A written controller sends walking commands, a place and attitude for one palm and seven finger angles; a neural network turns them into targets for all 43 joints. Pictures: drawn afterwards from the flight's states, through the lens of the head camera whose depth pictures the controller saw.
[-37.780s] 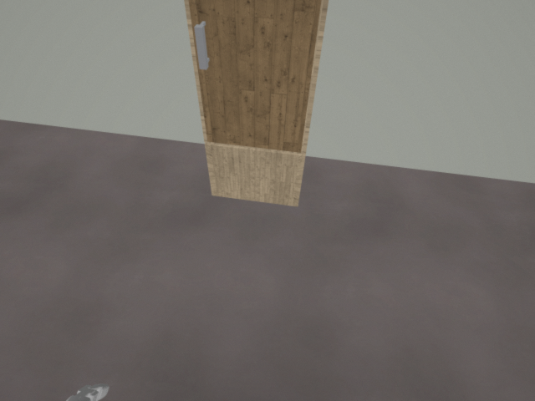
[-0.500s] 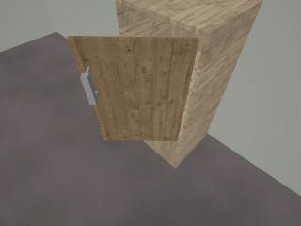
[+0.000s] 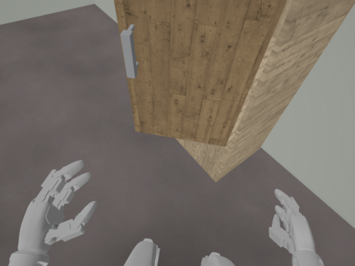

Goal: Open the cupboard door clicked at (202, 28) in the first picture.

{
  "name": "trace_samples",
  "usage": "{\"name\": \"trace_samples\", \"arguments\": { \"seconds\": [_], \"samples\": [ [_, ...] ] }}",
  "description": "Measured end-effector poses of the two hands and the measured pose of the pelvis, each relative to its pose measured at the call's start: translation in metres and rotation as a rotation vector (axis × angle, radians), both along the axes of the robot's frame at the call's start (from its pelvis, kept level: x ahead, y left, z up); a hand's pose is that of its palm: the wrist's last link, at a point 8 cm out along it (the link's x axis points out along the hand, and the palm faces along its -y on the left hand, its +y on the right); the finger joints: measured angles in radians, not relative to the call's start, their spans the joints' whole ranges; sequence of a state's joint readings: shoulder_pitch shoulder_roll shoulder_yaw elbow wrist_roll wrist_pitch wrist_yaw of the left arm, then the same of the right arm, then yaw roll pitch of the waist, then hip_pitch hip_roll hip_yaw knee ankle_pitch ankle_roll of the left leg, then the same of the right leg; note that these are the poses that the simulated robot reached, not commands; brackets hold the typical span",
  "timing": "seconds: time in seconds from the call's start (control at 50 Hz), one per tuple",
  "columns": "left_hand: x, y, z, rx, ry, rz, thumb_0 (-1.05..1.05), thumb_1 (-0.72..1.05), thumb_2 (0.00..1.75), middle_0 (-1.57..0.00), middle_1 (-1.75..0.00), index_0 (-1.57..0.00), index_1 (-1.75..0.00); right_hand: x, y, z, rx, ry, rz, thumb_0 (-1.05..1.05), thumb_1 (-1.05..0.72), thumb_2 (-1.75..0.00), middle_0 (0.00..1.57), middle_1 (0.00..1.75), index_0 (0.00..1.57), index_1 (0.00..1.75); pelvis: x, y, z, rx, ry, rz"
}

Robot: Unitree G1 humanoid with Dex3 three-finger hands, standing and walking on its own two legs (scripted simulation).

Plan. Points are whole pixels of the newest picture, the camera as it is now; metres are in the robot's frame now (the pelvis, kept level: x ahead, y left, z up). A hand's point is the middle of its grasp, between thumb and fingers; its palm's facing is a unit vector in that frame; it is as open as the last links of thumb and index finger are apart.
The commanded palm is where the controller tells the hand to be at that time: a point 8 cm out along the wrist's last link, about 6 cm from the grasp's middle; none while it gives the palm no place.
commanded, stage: raise the hand with hooked fingers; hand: left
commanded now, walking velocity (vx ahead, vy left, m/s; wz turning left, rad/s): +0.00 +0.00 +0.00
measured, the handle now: (132, 51) +0.64 +0.22 +0.11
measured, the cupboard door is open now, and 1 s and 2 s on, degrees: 43 43 43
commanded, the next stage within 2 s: move the hooked fingers beside the handle in 1.56 s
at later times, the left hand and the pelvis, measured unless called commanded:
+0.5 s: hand (70, 176) +0.25 +0.25 +0.08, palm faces -0.06 -1.00 -0.06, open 12.3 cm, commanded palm +0.23 +0.31 +0.09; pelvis +0.00 +0.03 +0.02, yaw -1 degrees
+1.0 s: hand (51, 133) +0.31 +0.29 +0.13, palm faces +0.00 -1.00 -0.06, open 13.9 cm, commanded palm +0.29 +0.34 +0.13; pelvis +0.02 +0.03 +0.05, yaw -1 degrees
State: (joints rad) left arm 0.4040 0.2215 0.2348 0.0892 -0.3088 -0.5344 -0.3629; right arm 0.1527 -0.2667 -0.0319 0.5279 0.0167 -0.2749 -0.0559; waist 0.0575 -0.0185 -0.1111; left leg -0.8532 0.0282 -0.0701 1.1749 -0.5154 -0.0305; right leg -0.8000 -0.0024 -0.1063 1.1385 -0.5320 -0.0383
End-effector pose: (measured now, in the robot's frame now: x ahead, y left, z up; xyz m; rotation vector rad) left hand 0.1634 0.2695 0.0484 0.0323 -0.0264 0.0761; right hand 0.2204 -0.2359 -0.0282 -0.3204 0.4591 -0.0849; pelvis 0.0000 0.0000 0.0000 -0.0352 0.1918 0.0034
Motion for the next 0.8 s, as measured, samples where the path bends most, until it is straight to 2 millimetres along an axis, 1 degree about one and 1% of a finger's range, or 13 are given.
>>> {"name": "trace_samples", "arguments": {
  "seconds": [0.04,0.08,0.14,0.18,0.26,0.34,0.42,0.52,0.56,0.62,0.68,0.72,0.8],
  "samples": [
    [0.014,-0.002,0.014,0.026,-0.067,-0.052,0.01,0.42,0.7,-0.24,-0.61,-0.24,-0.6,-0.011,0.012,-0.013,0.024,0.04,0.003,0.01,-0.91,-0.9,0.19,0.3,0.2,0.3,-0.004,0.002,-0.002,-0.012,-0.004,0.006],
    [0.033,-0.006,0.022,0.045,-0.078,-0.129,0.01,0.38,0.68,-0.24,-0.64,-0.24,-0.63,-0.027,0.022,-0.024,0.057,0.084,-0.008,0.01,-0.91,-0.9,0.2,0.3,0.2,0.3,-0.007,0.005,-0.002,-0.018,-0.006,0.006],
    [0.059,-0.01,0.022,0.039,0.013,-0.221,0.01,0.31,0.65,-0.24,-0.68,-0.25,-0.68,-0.055,0.033,-0.034,0.109,0.153,-0.057,0.01,-0.91,-0.9,0.2,0.3,0.21,0.3,-0.01,0.009,0.004,-0.016,-0.005,-0.003],
    [0.069,-0.008,0.019,0.012,0.099,-0.231,0.01,0.26,0.63,-0.25,-0.71,-0.25,-0.71,-0.073,0.036,-0.035,0.135,0.193,-0.101,0.01,-0.9,-0.9,0.2,0.3,0.21,0.3,-0.009,0.013,0.01,-0.01,-0.005,-0.015],
    [0.069,0.01,0.025,-0.017,0.154,-0.136,0.0,0.17,0.59,-0.26,-0.77,-0.26,-0.77,-0.102,0.032,-0.031,0.139,0.248,-0.174,0.01,-0.9,-0.9,0.2,0.3,0.21,0.3,-0.004,0.02,0.022,0.003,-0.005,-0.037],
    [0.061,0.03,0.039,0.027,0.081,-0.034,0.0,0.08,0.55,-0.26,-0.83,-0.26,-0.83,-0.113,0.022,-0.027,0.091,0.279,-0.179,0.01,-0.9,-0.9,0.2,0.3,0.21,0.3,0.0,0.025,0.025,0.002,-0.004,-0.032],
    [0.062,0.037,0.039,0.054,0.044,-0.054,0.0,-0.02,0.51,-0.27,-0.89,-0.27,-0.89,-0.107,0.013,-0.024,0.036,0.279,-0.156,0.01,-0.9,-0.9,0.2,0.3,0.21,0.3,0.0,0.03,0.023,-0.004,-0.002,-0.02],
    [0.076,0.036,0.032,0.025,0.084,-0.138,0.0,-0.13,0.46,-0.28,-0.97,-0.28,-0.96,-0.085,0.01,-0.01,0.004,0.218,-0.156,0.01,-0.9,-0.9,0.2,0.3,0.2,0.3,0.004,0.033,0.026,-0.008,-0.009,-0.019],
    [0.081,0.039,0.037,0.018,0.077,-0.14,0.0,-0.18,0.44,-0.28,-1.0,-0.28,-0.99,-0.075,0.012,-0.002,0.003,0.184,-0.152,0.01,-0.91,-0.9,0.2,0.3,0.2,0.3,0.006,0.033,0.029,-0.009,-0.016,-0.022],
    [0.088,0.049,0.052,0.017,0.031,-0.105,-0.01,-0.25,0.41,-0.29,-1.04,-0.29,-1.04,-0.06,0.018,0.01,0.012,0.137,-0.135,0.01,-0.91,-0.9,0.2,0.3,0.2,0.3,0.011,0.033,0.033,-0.011,-0.026,-0.022],
    [0.093,0.059,0.064,0.023,0.002,-0.068,-0.01,-0.32,0.38,-0.29,-1.09,-0.29,-1.08,-0.047,0.026,0.016,0.026,0.112,-0.103,0.01,-0.91,-0.9,0.2,0.3,0.2,0.3,0.015,0.033,0.036,-0.013,-0.033,-0.016],
    [0.096,0.064,0.067,0.026,0.014,-0.06,-0.01,-0.36,0.36,-0.29,-1.11,-0.3,-1.11,-0.041,0.031,0.016,0.037,0.109,-0.084,0.01,-0.91,-0.9,0.2,0.3,0.2,0.3,0.017,0.034,0.038,-0.013,-0.034,-0.013],
    [0.102,0.068,0.063,0.019,0.081,-0.079,-0.01,-0.43,0.33,-0.3,-1.16,-0.3,-1.15,-0.034,0.037,0.014,0.055,0.122,-0.063,0.01,-0.9,-0.9,0.2,0.3,0.21,0.3,0.019,0.034,0.04,-0.013,-0.036,-0.011]
  ]
}}
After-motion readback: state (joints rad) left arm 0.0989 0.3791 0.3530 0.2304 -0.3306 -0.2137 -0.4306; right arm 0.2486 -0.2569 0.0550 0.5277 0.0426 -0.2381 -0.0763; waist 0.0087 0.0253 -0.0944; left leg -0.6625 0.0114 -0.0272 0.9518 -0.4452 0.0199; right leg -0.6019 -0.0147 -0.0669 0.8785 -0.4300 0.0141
